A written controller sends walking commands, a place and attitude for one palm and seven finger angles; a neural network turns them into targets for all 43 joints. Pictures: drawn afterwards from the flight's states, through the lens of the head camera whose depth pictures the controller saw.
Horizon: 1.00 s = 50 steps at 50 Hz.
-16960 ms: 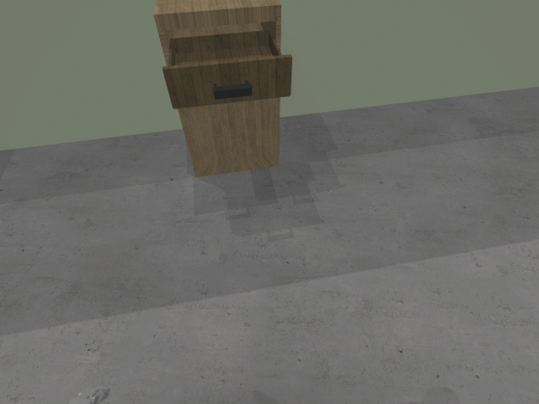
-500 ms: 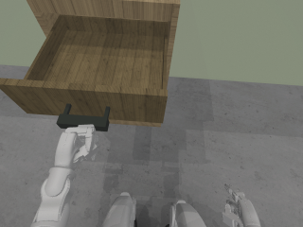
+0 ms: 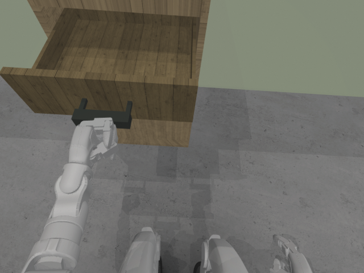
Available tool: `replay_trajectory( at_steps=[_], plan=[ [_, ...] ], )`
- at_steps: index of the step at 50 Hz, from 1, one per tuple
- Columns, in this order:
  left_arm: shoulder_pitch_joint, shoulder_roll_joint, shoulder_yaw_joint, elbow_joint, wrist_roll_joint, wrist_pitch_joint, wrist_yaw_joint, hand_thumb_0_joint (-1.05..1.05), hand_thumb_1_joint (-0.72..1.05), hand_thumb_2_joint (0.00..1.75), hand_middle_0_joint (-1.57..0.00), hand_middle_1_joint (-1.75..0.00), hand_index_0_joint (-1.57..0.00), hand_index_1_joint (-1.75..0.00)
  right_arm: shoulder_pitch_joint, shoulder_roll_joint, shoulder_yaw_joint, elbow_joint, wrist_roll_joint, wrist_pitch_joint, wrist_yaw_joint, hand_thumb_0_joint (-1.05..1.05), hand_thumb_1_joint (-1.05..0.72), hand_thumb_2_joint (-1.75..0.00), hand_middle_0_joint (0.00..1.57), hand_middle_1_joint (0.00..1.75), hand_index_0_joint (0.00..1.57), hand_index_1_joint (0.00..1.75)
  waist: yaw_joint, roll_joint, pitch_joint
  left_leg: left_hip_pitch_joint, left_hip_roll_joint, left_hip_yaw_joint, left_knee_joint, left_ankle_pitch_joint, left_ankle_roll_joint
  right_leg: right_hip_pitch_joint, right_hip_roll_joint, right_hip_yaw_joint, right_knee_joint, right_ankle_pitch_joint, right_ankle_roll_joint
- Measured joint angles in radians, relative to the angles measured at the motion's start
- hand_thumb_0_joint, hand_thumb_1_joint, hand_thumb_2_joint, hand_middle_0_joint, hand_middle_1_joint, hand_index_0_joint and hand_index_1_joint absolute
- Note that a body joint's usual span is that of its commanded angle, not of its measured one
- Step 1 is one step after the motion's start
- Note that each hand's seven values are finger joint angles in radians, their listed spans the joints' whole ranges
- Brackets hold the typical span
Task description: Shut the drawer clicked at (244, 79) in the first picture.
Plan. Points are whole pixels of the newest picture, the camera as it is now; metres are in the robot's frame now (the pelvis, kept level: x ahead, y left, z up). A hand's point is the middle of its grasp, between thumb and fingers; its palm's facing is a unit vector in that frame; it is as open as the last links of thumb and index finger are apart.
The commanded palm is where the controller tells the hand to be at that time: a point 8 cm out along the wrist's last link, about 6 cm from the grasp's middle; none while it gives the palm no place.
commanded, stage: push the drawer shut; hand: left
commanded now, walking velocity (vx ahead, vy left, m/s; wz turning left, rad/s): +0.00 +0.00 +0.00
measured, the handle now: (104, 111) +0.46 +0.19 +0.03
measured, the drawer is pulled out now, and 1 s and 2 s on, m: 0.24 0.12 0.00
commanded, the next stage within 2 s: none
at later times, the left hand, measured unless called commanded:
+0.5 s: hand (119, 118) +0.45 +0.16 +0.03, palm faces -0.04 -1.00 -0.04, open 2.9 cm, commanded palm +0.44 +0.20 +0.04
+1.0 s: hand (125, 98) +0.50 +0.15 +0.03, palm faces -0.03 -1.00 -0.04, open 3.0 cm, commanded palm +0.50 +0.19 +0.04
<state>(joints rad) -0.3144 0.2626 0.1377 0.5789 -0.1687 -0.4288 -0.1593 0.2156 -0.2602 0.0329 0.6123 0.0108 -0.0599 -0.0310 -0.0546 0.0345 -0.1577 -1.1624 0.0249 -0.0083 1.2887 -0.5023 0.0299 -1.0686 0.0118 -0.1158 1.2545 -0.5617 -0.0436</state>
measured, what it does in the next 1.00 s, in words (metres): stands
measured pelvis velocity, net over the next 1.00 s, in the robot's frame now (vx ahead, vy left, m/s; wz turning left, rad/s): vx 0.00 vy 0.01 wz -0.03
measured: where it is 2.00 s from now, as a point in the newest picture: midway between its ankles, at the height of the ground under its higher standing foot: outside the picture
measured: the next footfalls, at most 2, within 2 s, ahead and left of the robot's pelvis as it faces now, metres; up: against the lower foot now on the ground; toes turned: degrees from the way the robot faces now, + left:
none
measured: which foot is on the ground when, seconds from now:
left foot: down 0.00-1.00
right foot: down 0.00-1.00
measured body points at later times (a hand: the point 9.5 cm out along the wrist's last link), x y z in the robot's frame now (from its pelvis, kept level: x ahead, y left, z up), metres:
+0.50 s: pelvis +0.00 +0.01 +0.00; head +0.13 +0.03 +0.43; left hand +0.44 +0.21 +0.03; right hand +0.08 -0.25 -0.12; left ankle +0.06 +0.10 -0.62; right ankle +0.02 -0.10 -0.62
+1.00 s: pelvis +0.00 +0.01 -0.01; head +0.15 +0.03 +0.41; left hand +0.50 +0.21 +0.03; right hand +0.04 -0.26 -0.13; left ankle +0.06 +0.10 -0.62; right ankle +0.02 -0.10 -0.62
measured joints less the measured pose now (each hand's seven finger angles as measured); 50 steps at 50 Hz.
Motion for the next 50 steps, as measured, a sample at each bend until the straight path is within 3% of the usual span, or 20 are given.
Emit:
replay_trajectory(
  at_steps=[39,50],
  plan=[
    [-0.408,0.068,0.132,0.436,0.072,-0.086,0.011,-0.01,0.77,0.91,-1.4,-1.6,-1.4,-1.6,0.068,0.0,0.0,0.036,-0.033,0.083,0.036,0.01,-0.91,-0.9,0.2,0.3,0.2,0.3,-0.066,0.006,0.007,-0.079,0.005,0.018,0.017,-0.003,0.017,-0.083,0.005,0.019,0.011,0.008,0.016],
    [-0.542,0.13,0.162,0.547,0.098,-0.081,0.019,-0.01,0.78,0.93,-1.4,-1.6,-1.4,-1.6,0.076,-0.005,0.008,0.041,-0.045,0.095,0.039,0.01,-0.91,-0.9,0.2,0.3,0.2,0.3,-0.1,0.011,0.012,-0.138,0.009,0.003,0.047,-0.005,0.013,-0.136,0.009,0.005,0.035,0.006,0.01]
  ],
)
